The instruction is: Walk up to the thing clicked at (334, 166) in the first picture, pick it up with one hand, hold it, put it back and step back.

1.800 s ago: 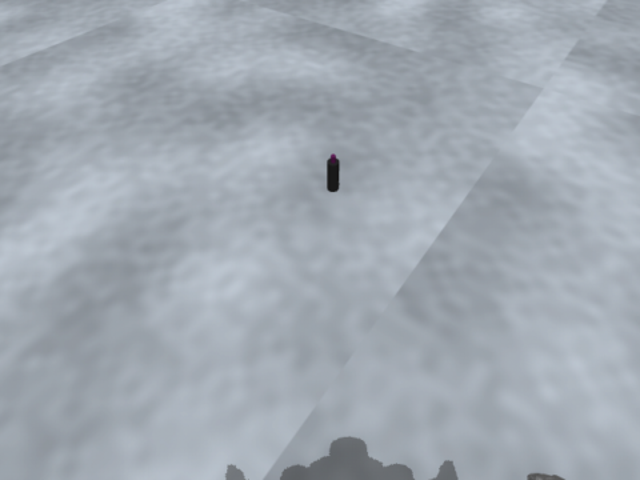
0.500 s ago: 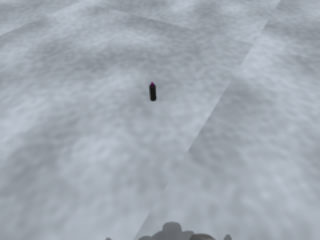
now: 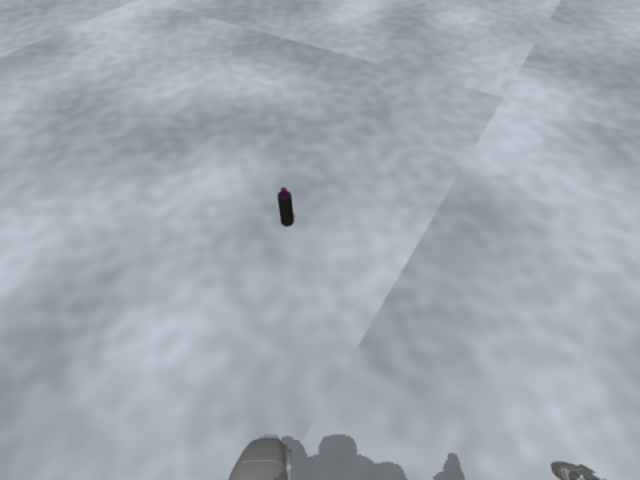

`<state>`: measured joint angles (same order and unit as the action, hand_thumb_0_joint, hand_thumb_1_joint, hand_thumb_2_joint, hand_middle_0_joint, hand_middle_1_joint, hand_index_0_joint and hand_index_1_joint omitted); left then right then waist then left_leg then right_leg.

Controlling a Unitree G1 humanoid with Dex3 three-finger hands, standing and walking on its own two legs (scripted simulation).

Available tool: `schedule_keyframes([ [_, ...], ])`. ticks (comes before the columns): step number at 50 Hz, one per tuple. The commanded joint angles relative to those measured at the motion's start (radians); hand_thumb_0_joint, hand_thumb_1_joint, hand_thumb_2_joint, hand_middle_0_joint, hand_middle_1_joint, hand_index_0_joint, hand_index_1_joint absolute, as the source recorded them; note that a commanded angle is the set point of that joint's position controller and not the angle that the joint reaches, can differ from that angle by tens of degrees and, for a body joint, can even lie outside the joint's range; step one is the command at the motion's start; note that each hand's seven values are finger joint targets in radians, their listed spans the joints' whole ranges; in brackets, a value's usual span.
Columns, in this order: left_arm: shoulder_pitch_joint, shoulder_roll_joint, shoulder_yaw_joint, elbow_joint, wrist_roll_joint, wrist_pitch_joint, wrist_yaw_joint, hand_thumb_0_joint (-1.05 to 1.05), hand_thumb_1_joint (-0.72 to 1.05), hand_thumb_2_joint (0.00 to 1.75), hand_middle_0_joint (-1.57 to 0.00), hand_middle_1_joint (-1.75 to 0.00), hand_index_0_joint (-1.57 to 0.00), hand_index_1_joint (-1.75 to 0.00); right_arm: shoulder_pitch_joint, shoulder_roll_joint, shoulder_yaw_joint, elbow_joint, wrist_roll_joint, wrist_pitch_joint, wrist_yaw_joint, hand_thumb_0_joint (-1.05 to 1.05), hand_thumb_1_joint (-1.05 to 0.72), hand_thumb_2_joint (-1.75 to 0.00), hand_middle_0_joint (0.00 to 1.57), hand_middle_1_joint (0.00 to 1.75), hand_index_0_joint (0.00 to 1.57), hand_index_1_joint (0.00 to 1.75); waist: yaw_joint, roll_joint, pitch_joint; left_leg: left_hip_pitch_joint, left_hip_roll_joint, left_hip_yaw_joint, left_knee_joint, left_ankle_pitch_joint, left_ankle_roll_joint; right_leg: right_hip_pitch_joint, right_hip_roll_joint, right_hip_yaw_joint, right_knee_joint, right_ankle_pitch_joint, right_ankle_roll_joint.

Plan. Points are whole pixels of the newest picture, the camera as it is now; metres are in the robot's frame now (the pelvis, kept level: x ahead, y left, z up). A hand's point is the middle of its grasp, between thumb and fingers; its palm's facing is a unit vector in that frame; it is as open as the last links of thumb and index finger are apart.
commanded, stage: walk up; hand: left
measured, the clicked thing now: (285, 205) +1.16 +0.22 -0.67
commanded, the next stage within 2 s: none
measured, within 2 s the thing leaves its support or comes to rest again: neither
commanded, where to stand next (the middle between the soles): +0.82 +0.03 m, yaw -2 degrees
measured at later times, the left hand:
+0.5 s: hand (187, 316) +0.36 +0.27 -0.13, palm faces -0.11 -0.90 -0.43, open 7.4 cm
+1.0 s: hand (193, 275) +0.46 +0.29 -0.15, palm faces -0.01 -0.92 -0.38, open 7.4 cm
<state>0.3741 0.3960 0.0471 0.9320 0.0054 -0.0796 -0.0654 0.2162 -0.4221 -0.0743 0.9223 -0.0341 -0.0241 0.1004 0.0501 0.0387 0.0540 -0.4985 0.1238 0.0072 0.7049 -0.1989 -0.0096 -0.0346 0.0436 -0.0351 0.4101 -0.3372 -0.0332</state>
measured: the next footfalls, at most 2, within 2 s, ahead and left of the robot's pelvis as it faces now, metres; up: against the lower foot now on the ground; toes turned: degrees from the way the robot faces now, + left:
left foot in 0.08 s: +0.20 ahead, +0.16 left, +0.00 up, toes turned +5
right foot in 0.48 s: +0.40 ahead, -0.13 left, +0.00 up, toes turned -7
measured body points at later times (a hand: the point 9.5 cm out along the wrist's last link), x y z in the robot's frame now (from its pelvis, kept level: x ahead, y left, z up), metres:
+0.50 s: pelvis +0.25 -0.01 -0.02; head +0.26 -0.03 +0.43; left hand +0.37 +0.32 -0.10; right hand +0.26 -0.33 -0.15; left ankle +0.17 +0.15 -0.73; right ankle +0.36 -0.13 -0.74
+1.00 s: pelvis +0.45 +0.01 -0.01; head +0.46 +0.02 +0.44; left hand +0.47 +0.34 -0.12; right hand +0.52 -0.32 -0.11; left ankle +0.55 +0.14 -0.74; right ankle +0.36 -0.12 -0.73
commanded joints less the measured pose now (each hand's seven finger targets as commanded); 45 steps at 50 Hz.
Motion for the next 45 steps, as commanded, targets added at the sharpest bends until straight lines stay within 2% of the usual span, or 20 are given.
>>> schedule_keyframes([
  [1,-0.025,0.298,0.082,-0.099,-0.005,-0.022,0.026,0.0,0.9,0.9,-0.2,-0.3,-0.2,-0.3,-0.136,-0.16,-0.05,-0.129,0.002,-0.057,-0.018,0.0,-0.9,-0.9,0.2,0.3,0.2,0.3,0.008,-0.114,0.037,0.1,-0.032,0.055,-0.136,0.033,0.016,-0.101,-0.245,0.152,-0.09,0.251,-0.154],
  [3,-0.044,0.286,0.075,-0.117,-0.004,-0.018,0.031,0.0,0.9,0.9,-0.2,-0.3,-0.2,-0.3,0.032,-0.179,-0.066,-0.086,0.0,-0.066,-0.032,0.0,-0.9,-0.9,0.2,0.3,0.2,0.3,-0.083,-0.03,-0.068,0.365,-0.091,0.085,-0.23,0.047,0.044,-0.144,-0.202,0.093,0.164,0.44,-0.116],
  [4,-0.003,0.234,0.056,-0.128,-0.006,-0.015,0.035,0.0,0.9,0.9,-0.2,-0.3,-0.2,-0.3,0.189,-0.243,-0.093,-0.048,-0.012,-0.073,-0.045,0.0,-0.9,-0.9,0.2,0.3,0.2,0.3,-0.152,0.116,-0.165,0.606,-0.053,0.014,-0.251,-0.029,0.093,-0.28,-0.139,0.053,0.44,0.412,-0.077],
  [5,0.056,0.145,0.028,-0.136,-0.02,-0.014,0.039,0.0,0.9,0.9,-0.2,-0.3,-0.2,-0.3,0.277,-0.315,-0.119,-0.048,-0.026,-0.075,-0.056,0.0,-0.9,-0.9,0.2,0.3,0.2,0.3,-0.172,0.33,-0.23,0.788,0.163,-0.301,-0.287,-0.149,0.159,-0.523,-0.026,0.026,0.677,0.035,-0.029],
  [6,0.053,0.2,0.043,-0.13,-0.023,-0.011,0.049,0.0,0.9,0.9,-0.2,-0.3,-0.2,-0.3,0.25,-0.334,-0.119,-0.077,-0.001,-0.076,-0.061,0.0,-0.9,-0.9,0.2,0.3,0.2,0.3,-0.161,0.237,-0.215,0.776,0.307,-0.637,-0.443,-0.283,0.228,-0.642,0.055,0.072,0.756,-0.191,-0.025],
  [7,0.019,0.27,0.052,-0.114,-0.011,-0.006,0.059,0.0,0.9,0.9,-0.2,-0.3,-0.2,-0.3,0.198,-0.342,-0.124,-0.087,0.025,-0.071,-0.058,0.0,-0.9,-0.9,0.2,0.3,0.2,0.3,-0.148,0.178,-0.169,0.705,0.342,-0.649,-0.443,-0.309,0.287,-0.662,-0.026,0.15,0.826,-0.182,-0.037],
  [10,0.007,0.252,0.049,-0.09,-0.021,-0.014,0.042,0.0,0.9,0.9,-0.2,-0.3,-0.2,-0.3,0.075,-0.233,-0.071,-0.137,0.035,-0.07,-0.068,0.0,-0.9,-0.9,0.2,0.3,0.2,0.3,-0.078,0.066,-0.032,0.455,0.187,-0.219,-0.422,0.053,0.202,-0.553,-0.097,0.166,0.747,-0.026,-0.013],
  [12,0.012,0.216,0.05,-0.086,-0.024,-0.004,0.027,0.0,0.9,0.9,-0.2,-0.3,-0.2,-0.3,0.086,-0.223,-0.063,-0.134,0.036,-0.082,-0.067,0.0,-0.9,-0.9,0.2,0.3,0.2,0.3,-0.062,0.091,-0.007,0.357,0.154,-0.111,-0.416,0.231,0.203,-0.489,-0.103,0.121,0.688,0.0,0.006],
  [16,-0.069,0.193,0.043,-0.128,-0.012,0.002,0.001,0.0,0.9,0.9,-0.2,-0.3,-0.2,-0.3,0.042,-0.247,-0.063,-0.174,0.028,-0.083,-0.064,0.0,-0.9,-0.9,0.2,0.3,0.2,0.3,-0.057,0.127,0.062,0.319,0.167,-0.041,-0.443,0.164,0.255,-0.496,-0.158,0.046,0.399,0.055,0.035],
  [21,-0.117,0.191,0.066,-0.121,0.003,-0.006,-0.01,0.0,0.9,0.9,-0.2,-0.3,-0.2,-0.3,0.059,-0.253,-0.06,-0.176,0.035,-0.077,-0.055,0.0,-0.9,-0.9,0.2,0.3,0.2,0.3,-0.055,0.098,-0.002,0.235,0.128,-0.006,-0.345,0.07,0.202,-0.257,-0.105,-0.031,0.218,0.226,0.007],
  [24,0.035,0.254,0.097,-0.066,0.005,-0.018,0.008,0.0,0.9,0.9,-0.2,-0.3,-0.2,-0.3,0.071,-0.196,-0.035,-0.19,0.035,-0.066,-0.057,0.0,-0.9,-0.9,0.2,0.3,0.2,0.3,0.039,-0.1,-0.101,0.122,0.055,0.045,-0.027,0.068,0.143,0.053,-0.065,-0.02,0.163,0.177,-0.02],
  [25,0.13,0.315,0.122,-0.056,0.012,-0.025,0.021,0.0,0.9,0.9,-0.2,-0.3,-0.2,-0.3,0.128,-0.142,-0.015,-0.188,0.035,-0.065,-0.056,0.0,-0.9,-0.9,0.2,0.3,0.2,0.3,0.085,-0.3,-0.153,0.032,-0.038,0.107,0.261,-0.019,0.105,0.146,-0.17,0.153,0.045,-0.045,-0.053],
  [26,0.127,0.379,0.129,-0.089,0.005,-0.035,0.032,0.0,0.9,0.9,-0.2,-0.3,-0.2,-0.3,0.193,-0.104,0.001,-0.191,0.038,-0.056,-0.055,0.0,-0.9,-0.9,0.2,0.3,0.2,0.3,0.05,-0.389,-0.156,-0.106,-0.131,0.05,0.449,-0.325,0.061,0.168,-0.428,0.603,-0.115,-0.164,-0.122],
  [27,0.082,0.401,0.122,-0.095,-0.01,-0.03,0.032,0.0,0.9,0.9,-0.2,-0.3,-0.2,-0.3,0.15,-0.224,-0.031,-0.169,0.031,-0.043,-0.067,0.0,-0.9,-0.9,0.2,0.3,0.2,0.3,0.051,-0.298,-0.105,-0.142,-0.116,-0.012,0.532,-0.342,0.049,0.091,-0.483,0.769,-0.181,-0.234,-0.198],
  [28,0.026,0.385,0.118,-0.116,-0.017,-0.026,0.035,0.0,0.9,0.9,-0.2,-0.3,-0.2,-0.3,0.118,-0.25,-0.038,-0.156,0.027,-0.04,-0.073,0.0,-0.9,-0.9,0.2,0.3,0.2,0.3,0.036,-0.244,-0.052,-0.165,-0.072,-0.053,0.55,-0.304,0.05,0.023,-0.478,0.739,-0.19,-0.253,-0.225],
  [31,-0.067,0.295,0.09,-0.127,-0.024,-0.033,0.049,0.0,0.9,0.9,-0.2,-0.3,-0.2,-0.3,0.164,-0.2,-0.029,-0.097,0.053,-0.028,-0.063,0.0,-0.9,-0.9,0.2,0.3,0.2,0.3,-0.038,-0.173,0.032,-0.059,-0.048,-0.114,0.435,-0.118,0.054,-0.137,-0.307,0.33,-0.158,0.077,-0.073],
  [33,-0.07,0.274,0.081,-0.129,-0.016,-0.041,0.046,0.0,0.9,0.9,-0.2,-0.3,-0.2,-0.3,0.18,-0.181,-0.029,-0.091,0.041,-0.018,-0.052,0.0,-0.9,-0.9,0.2,0.3,0.2,0.3,-0.051,-0.203,0.013,-0.008,-0.06,-0.081,0.387,-0.062,0.045,-0.174,-0.261,0.22,-0.163,0.186,-0.09],
  [36,-0.047,0.262,0.08,-0.144,-0.014,-0.05,0.047,0.0,0.9,0.9,-0.2,-0.3,-0.2,-0.3,0.151,-0.179,-0.04,-0.1,0.031,-0.009,-0.042,0.0,-0.9,-0.9,0.2,0.3,0.2,0.3,-0.046,-0.162,0.012,-0.055,-0.07,-0.08,0.319,0.006,0.017,-0.133,-0.272,0.168,-0.186,0.197,-0.119],
  [41,-0.031,0.285,0.095,-0.157,0.003,-0.047,0.047,0.0,0.9,0.9,-0.2,-0.3,-0.2,-0.3,0.026,-0.177,-0.048,-0.141,0.013,-0.014,-0.021,0.0,-0.9,-0.9,0.2,0.3,0.2,0.3,-0.012,-0.144,0.072,-0.082,-0.035,-0.07,0.098,0.021,-0.007,-0.155,-0.31,0.152,-0.231,-0.073,-0.165],
  [45,-0.023,0.295,0.097,-0.153,0.002,-0.045,0.048,0.0,0.9,0.9,-0.2,-0.3,-0.2,-0.3,-0.049,-0.161,-0.04,-0.161,0.008,-0.034,-0.011,0.0,-0.9,-0.9,0.2,0.3,0.2,0.3,0.0,-0.135,0.05,0.006,-0.008,-0.023,-0.085,0.035,0.02,-0.106,-0.331,0.108,-0.135,0.132,-0.167],
])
